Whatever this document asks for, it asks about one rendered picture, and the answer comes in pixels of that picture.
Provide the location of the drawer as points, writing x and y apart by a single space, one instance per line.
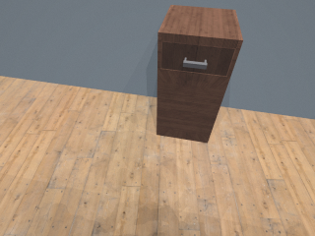
218 58

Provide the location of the cabinet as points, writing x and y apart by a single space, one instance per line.
188 103

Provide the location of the handle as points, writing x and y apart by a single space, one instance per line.
195 64

